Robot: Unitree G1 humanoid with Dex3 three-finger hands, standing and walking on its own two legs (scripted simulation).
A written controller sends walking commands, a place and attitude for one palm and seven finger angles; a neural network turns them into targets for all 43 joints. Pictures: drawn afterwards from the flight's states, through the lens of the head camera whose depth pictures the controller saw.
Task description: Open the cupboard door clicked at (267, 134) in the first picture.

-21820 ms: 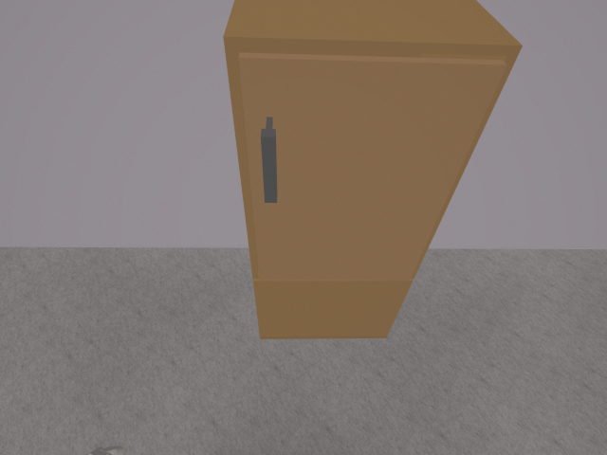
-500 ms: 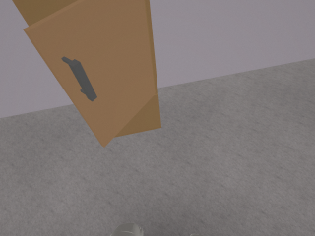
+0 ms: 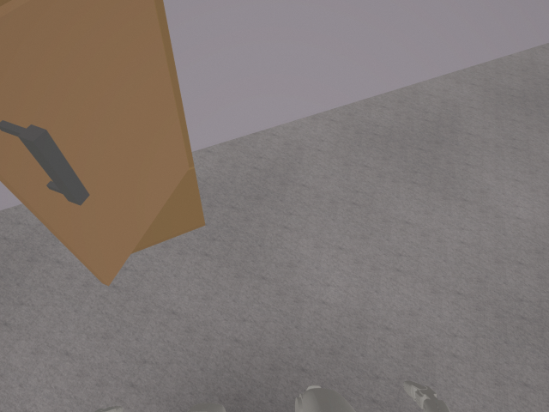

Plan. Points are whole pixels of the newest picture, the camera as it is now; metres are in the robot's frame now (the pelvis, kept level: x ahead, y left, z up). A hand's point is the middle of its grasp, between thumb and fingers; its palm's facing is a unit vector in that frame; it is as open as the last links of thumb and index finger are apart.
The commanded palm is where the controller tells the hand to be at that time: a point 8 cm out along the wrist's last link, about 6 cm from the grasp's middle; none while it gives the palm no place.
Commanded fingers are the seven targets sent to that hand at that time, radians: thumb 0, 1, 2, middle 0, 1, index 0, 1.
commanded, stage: walk to a spot facing it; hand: left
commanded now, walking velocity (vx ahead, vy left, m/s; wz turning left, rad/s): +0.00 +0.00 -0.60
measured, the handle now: (46, 164) +0.40 +0.38 +0.07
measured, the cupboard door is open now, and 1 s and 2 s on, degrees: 42 42 42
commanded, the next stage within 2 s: none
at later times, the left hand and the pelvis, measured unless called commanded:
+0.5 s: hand (194, 379) +0.17 +0.14 -0.17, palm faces -0.32 -0.92 -0.23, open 7.4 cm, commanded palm none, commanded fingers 0.00 0.90 0.90 -0.20 -0.30 -0.20 -0.30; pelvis +0.02 -0.02 +0.00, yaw -19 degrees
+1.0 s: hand (252, 334) +0.25 +0.06 -0.15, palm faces -0.55 -0.79 -0.26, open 7.4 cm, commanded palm none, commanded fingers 0.00 0.90 0.90 -0.20 -0.30 -0.20 -0.30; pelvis +0.06 -0.07 -0.01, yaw -36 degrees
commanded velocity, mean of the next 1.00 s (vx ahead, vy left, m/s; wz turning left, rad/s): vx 0.13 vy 0.00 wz -0.59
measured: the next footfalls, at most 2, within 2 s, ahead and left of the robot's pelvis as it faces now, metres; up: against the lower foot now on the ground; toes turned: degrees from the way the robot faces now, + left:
right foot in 0.24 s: +0.01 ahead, -0.15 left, +0.00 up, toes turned -12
left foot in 0.56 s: +0.13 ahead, +0.08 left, +0.00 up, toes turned -17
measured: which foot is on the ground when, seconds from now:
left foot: down 0.00-0.24, up 0.26-0.54, down 0.56-0.90, up 0.92-1.00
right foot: up 0.00-0.22, down 0.24-0.56, up 0.58-0.88, down 0.90-1.00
